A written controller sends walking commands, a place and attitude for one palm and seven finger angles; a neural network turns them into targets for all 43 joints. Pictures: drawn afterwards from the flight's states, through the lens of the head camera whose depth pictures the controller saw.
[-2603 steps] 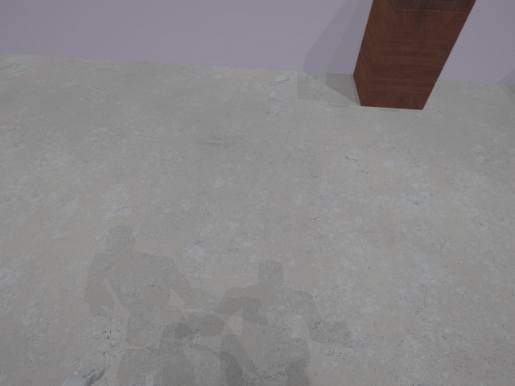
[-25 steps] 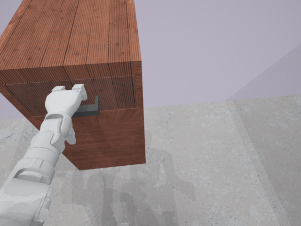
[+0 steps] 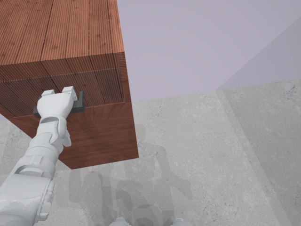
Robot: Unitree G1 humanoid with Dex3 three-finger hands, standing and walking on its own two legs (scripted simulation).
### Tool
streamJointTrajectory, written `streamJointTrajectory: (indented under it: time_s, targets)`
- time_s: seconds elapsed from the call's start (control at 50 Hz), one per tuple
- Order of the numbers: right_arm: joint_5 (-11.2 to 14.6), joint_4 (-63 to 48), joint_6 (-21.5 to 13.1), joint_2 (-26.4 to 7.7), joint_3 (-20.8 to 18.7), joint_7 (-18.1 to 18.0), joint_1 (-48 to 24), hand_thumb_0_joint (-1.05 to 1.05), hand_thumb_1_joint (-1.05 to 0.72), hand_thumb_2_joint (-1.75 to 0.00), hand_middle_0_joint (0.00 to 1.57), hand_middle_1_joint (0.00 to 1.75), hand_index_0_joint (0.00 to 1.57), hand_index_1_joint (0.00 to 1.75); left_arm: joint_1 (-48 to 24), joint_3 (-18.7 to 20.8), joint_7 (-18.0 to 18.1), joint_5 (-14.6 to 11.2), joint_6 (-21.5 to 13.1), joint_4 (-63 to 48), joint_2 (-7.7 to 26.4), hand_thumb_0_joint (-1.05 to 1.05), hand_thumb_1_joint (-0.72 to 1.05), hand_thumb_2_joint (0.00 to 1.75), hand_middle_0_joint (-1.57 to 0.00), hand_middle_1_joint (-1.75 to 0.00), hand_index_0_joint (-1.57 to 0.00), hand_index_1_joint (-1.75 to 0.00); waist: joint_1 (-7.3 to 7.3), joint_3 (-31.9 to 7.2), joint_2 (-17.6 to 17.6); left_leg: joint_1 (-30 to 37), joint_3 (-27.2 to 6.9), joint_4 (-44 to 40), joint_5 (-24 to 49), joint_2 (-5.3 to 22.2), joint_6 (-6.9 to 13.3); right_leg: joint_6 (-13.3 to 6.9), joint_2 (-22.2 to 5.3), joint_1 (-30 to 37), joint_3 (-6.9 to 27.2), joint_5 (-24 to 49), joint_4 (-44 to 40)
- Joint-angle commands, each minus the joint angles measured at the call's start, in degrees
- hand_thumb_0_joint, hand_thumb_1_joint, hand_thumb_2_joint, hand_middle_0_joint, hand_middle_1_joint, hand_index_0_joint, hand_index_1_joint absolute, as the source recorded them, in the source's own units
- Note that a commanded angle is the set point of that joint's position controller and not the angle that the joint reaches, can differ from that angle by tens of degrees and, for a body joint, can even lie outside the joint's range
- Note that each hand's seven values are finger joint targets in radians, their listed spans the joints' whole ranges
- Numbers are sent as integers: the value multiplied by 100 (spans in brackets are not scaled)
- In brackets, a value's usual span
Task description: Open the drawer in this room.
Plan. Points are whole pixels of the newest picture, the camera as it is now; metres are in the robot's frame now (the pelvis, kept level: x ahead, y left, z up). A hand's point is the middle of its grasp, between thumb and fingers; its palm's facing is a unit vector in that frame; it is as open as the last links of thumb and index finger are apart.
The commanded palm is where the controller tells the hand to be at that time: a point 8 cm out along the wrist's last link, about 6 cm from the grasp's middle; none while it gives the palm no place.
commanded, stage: lower the fingers behind the handle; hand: left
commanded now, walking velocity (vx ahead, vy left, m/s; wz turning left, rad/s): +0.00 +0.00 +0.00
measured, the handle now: (60, 102) +0.48 +0.27 +0.00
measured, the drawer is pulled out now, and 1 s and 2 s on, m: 0.00 0.00 0.02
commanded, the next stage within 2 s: close the thumb around the handle in 0.60 s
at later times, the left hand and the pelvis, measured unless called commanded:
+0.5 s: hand (66, 116) +0.44 +0.25 -0.02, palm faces -0.09 -0.02 -1.00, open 13.7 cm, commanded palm +0.42 +0.24 +0.03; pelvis -0.01 +0.00 -0.01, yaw +0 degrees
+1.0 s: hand (67, 117) +0.44 +0.25 -0.03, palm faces -0.06 -0.03 -1.00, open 11.2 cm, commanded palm +0.42 +0.24 +0.03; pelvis +0.00 +0.01 -0.01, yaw -1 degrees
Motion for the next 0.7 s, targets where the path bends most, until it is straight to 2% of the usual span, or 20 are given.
streamJointTrajectory:
  time_s: [0.0,0.06,0.1,0.12,0.18,0.2,0.24,0.26,0.28,0.3,0.34,0.36,0.42,0.46,0.5,0.52,0.58,0.62,0.64,0.68]
  targets:
    - [-66,-385,-187,-929,-323,-173,554,0,-90,-90,20,30,20,30,-1847,313,141,171,-839,-1199,1243,0,-50,30,-30,-120,-30,-120,-93,-1553,-8,1092,177,-76,1216,-265,307,-245,192,251,-167,1353,-382]
    - [-114,-376,-194,-909,-368,-89,549,0,-90,-90,20,30,20,30,-1717,727,555,293,-1056,-1345,1514,0,-50,30,-30,-120,-30,-120,65,-1875,217,916,150,172,1464,-250,271,-289,215,60,-189,1459,-45]
    - [-139,-375,-223,-884,-417,-11,547,0,-90,-90,20,30,20,30,-1618,584,833,388,-999,-1314,1211,0,-50,30,-30,-120,-30,-120,32,-2049,292,930,134,303,1625,-236,238,-300,234,-138,-244,1515,81]
    - [-165,-336,-242,-878,-444,38,566,0,-90,-90,20,30,20,30,-1780,483,940,387,-950,-1350,1030,0,-50,30,-30,-120,-30,-120,-56,-2155,293,974,121,378,1693,-224,234,-296,241,-221,-267,1538,126]
    - [-176,-284,-240,-954,-493,96,642,0,-90,-90,20,30,20,30,-2150,584,1236,365,-718,-1461,1189,0,-50,30,-30,-120,-30,-120,-123,-2658,220,1104,83,478,1784,-214,218,-262,261,-222,-273,1597,215]
    - [-184,-255,-239,-960,-499,114,676,0,-90,-90,20,30,20,30,-2335,478,1301,320,-595,-1496,1091,0,-50,30,-30,-120,-30,-120,-176,-2756,320,1208,94,482,1795,-218,220,-257,263,-191,-287,1610,193]
    - [-156,-172,-199,-1013,-482,123,711,0,-90,-90,20,30,20,30,-2536,479,1338,300,-230,-1227,1200,0,-50,30,-30,-120,-30,-120,-274,-2727,165,1240,73,412,1755,-213,226,-217,265,-172,-310,1574,124]
    - [-154,-154,-173,-1032,-463,134,718,0,-90,-90,20,30,20,30,-2422,477,1301,241,-35,-1060,1206,0,-50,30,-30,-120,-30,-120,-225,-2631,125,1231,111,355,1705,-232,236,-223,270,-33,-309,1576,55]
    - [-138,-175,-150,-1046,-447,120,691,0,-90,-90,20,30,20,30,-2557,494,1266,238,84,-1135,1315,0,-50,30,-30,-120,-30,-120,-228,-2752,143,1313,108,300,1736,-239,232,-210,265,43,-297,1623,4]
    - [-126,-189,-127,-1036,-430,115,678,0,-90,-90,20,30,20,30,-2538,334,1178,187,221,-999,1155,0,-50,30,-30,-120,-30,-120,-249,-2615,134,1338,131,244,1654,-253,240,-215,271,103,-303,1581,-68]
    - [-94,-203,-90,-1045,-378,78,679,0,-90,-90,20,30,20,30,-2573,414,979,139,320,-962,1360,0,-50,30,-30,-120,-30,-120,-220,-2659,35,1375,131,148,1697,-254,255,-194,263,307,-283,1706,-128]
    - [-97,-226,-76,-1042,-366,63,652,0,-90,-90,20,30,20,30,-2415,319,869,110,350,-873,1242,0,-50,30,-30,-120,-30,-120,-204,-2467,12,1390,155,97,1665,-251,262,-204,259,356,-286,1700,-187]
    - [-79,-291,-63,-1029,-286,4,597,0,-90,-90,20,30,20,30,-2281,250,560,84,250,-734,1211,0,-50,30,-30,-120,-30,-120,-202,-2074,-46,1223,151,0,1438,-255,286,-214,244,341,-265,1513,-287]
    - [-69,-365,-70,-1006,-259,-38,558,0,-90,-90,20,30,20,30,-2026,254,423,136,44,-722,1245,0,-50,30,-30,-120,-30,-120,-136,-1834,-97,1065,168,-32,1220,-260,298,-220,238,289,-255,1314,-301]
    - [-65,-417,-120,-967,-264,-63,568,0,-90,-90,20,30,20,30,-2058,166,359,174,-204,-828,1123,0,-50,30,-30,-120,-30,-120,-180,-1637,-108,1006,142,-26,1100,-241,304,-228,233,113,-262,1154,-304]
    - [-78,-433,-134,-953,-276,-63,557,0,-90,-90,20,30,20,30,-1974,208,340,160,-331,-861,1092,0,-50,30,-30,-120,-30,-120,-164,-1637,-142,990,149,10,1128,-239,310,-238,230,108,-256,1163,-292]
    - [-83,-482,-170,-941,-297,-79,567,0,-90,-90,20,30,20,30,-1870,476,459,189,-666,-1086,1364,0,-50,30,-30,-120,-30,-120,-71,-1853,-121,839,152,126,1067,-242,306,-232,221,80,-213,1131,-156]
    - [-118,-438,-191,-935,-333,-45,576,0,-90,-90,20,30,20,30,-1890,644,632,207,-800,-1237,1453,0,-50,30,-30,-120,-30,-120,-11,-2051,69,867,132,222,1228,-234,290,-258,226,6,-220,1197,-21]
    - [-128,-435,-195,-953,-337,-20,600,0,-90,-90,20,30,20,30,-2050,791,766,243,-855,-1453,1665,0,-50,30,-30,-120,-30,-120,36,-2234,277,902,118,251,1293,-223,271,-260,230,-19,-222,1223,53]
    - [-141,-410,-189,-938,-379,25,594,0,-90,-90,20,30,20,30,-1716,760,939,238,-749,-1308,1455,0,-50,30,-30,-120,-30,-120,55,-2394,166,957,138,323,1529,-230,256,-261,255,29,-253,1433,115]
